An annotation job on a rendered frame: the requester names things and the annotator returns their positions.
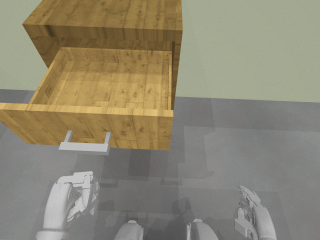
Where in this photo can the robot right hand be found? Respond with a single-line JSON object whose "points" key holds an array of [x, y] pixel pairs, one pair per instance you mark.
{"points": [[259, 223]]}

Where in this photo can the robot left hand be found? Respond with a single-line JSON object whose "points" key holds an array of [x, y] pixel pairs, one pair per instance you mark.
{"points": [[80, 189]]}

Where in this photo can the left robot forearm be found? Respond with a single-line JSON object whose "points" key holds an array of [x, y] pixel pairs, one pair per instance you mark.
{"points": [[52, 234]]}

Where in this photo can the drawer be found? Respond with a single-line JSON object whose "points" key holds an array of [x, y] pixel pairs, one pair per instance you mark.
{"points": [[92, 91]]}

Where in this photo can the robot right shin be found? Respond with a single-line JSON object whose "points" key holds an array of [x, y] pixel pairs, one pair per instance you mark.
{"points": [[198, 220]]}

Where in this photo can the handle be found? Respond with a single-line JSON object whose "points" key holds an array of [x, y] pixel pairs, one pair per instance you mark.
{"points": [[68, 147]]}

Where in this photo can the right robot thigh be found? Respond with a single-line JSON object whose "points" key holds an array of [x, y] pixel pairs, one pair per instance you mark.
{"points": [[199, 231]]}

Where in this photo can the cabinet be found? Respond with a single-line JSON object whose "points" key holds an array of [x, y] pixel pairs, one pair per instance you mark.
{"points": [[148, 25]]}

